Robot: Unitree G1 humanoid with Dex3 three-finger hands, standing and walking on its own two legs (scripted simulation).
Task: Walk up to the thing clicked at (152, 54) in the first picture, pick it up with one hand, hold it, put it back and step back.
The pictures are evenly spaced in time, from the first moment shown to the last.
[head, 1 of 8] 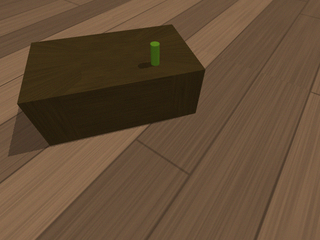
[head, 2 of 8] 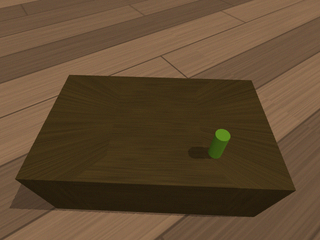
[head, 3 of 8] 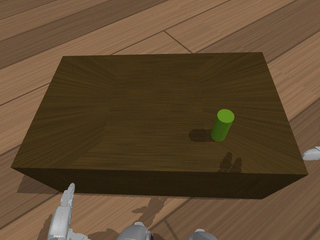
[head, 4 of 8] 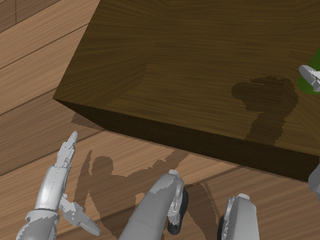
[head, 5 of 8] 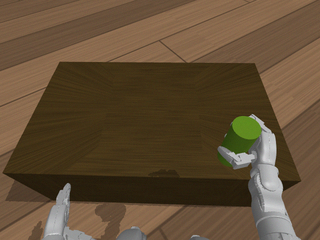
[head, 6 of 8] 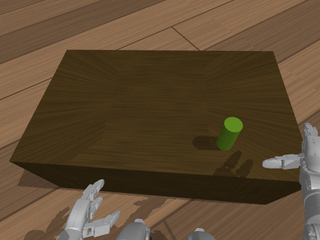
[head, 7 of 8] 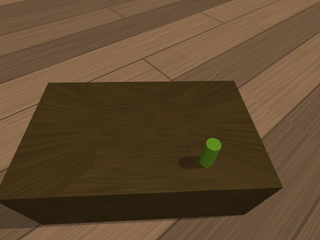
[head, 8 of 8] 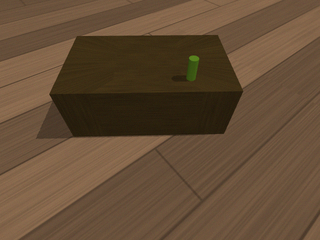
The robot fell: no
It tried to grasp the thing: yes
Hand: right
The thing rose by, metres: 0.26
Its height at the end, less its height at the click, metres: +0.00
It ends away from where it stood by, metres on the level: 0.03
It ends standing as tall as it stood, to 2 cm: yes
